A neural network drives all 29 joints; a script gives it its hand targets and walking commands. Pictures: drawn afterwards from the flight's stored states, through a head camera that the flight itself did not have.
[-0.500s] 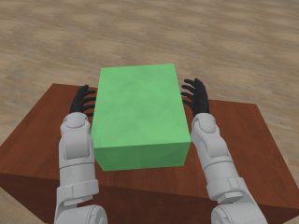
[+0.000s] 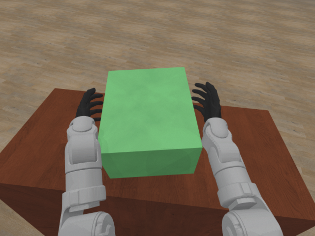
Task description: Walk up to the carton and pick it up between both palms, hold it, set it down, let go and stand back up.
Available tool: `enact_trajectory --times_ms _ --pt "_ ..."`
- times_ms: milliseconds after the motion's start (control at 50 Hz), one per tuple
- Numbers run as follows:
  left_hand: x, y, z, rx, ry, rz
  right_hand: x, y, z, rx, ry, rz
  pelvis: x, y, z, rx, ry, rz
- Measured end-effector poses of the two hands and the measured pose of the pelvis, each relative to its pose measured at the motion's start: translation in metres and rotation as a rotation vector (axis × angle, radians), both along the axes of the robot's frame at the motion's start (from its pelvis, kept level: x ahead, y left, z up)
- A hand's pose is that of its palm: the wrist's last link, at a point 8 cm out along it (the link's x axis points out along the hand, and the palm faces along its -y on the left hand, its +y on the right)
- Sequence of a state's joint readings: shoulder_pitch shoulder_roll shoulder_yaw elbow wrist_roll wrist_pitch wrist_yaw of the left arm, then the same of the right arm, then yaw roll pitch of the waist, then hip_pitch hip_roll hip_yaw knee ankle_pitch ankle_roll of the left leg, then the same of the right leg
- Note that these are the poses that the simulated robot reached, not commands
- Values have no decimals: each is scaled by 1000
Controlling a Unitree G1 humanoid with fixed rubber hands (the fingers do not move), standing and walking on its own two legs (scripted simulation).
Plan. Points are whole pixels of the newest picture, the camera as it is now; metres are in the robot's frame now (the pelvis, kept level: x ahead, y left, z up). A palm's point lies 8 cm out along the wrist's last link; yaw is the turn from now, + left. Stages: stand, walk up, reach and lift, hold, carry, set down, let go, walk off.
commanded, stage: hold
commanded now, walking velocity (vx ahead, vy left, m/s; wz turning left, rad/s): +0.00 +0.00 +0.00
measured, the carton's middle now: (149, 119) +0.41 +0.01 +0.10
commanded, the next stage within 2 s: none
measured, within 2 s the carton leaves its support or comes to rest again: neither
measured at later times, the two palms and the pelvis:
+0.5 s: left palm (80, 120) +0.35 +0.17 +0.15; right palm (208, 115) +0.36 -0.13 +0.16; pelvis +0.00 +0.00 +0.00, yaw +1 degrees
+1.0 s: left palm (81, 122) +0.35 +0.17 +0.15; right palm (209, 116) +0.36 -0.14 +0.16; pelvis +0.00 +0.00 +0.00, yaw +1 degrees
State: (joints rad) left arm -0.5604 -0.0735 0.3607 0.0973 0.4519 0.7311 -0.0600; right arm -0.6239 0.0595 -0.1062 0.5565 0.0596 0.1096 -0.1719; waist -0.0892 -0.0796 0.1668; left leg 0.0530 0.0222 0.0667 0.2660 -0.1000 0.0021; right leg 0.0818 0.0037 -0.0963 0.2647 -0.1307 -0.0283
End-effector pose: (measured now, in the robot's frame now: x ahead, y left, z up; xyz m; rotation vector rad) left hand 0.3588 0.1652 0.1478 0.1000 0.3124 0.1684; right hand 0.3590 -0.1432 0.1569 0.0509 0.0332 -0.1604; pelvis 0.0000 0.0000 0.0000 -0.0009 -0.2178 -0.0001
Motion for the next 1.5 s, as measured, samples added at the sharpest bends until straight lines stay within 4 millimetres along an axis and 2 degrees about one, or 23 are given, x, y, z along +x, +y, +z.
enact_trajectory --times_ms 140,380,520,740,1060,1240,1500 --pt "-6 5 -3 -10 -13 10 -2 5 1 -5 -13 15 3 -2 0 -4 -5 8" --pt "-13 11 5 7 -26 12 -9 11 3 15 -23 15 -1 4 0 -5 -14 13" --pt "-8 8 4 -3 -4 12 -3 8 2 -4 1 14 -5 4 0 0 -6 10" --pt "-6 -1 -1 -3 -11 8 -3 -1 3 -4 -13 14 0 -4 0 -1 0 6" --pt "-8 8 -2 9 -8 9 -4 8 -2 11 -11 18 2 0 0 -4 -9 18" --pt "-9 11 2 -3 -18 8 -5 11 3 8 -21 13 1 5 0 -4 -6 7" --pt "-5 5 5 19 -12 6 -2 5 4 0 -11 13 0 4 0 -2 -10 4"
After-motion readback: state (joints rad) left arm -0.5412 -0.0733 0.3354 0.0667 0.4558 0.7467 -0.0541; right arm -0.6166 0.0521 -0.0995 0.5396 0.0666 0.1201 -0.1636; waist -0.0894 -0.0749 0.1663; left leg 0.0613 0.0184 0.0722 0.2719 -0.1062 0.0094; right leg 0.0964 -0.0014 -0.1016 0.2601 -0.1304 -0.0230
